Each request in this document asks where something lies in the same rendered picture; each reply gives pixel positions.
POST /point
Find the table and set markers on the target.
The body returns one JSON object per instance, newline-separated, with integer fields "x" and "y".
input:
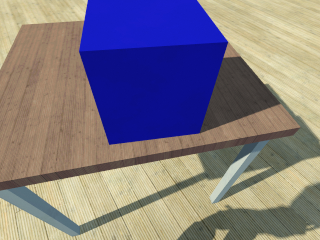
{"x": 51, "y": 129}

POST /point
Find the carton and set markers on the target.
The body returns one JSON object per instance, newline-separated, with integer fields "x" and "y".
{"x": 152, "y": 66}

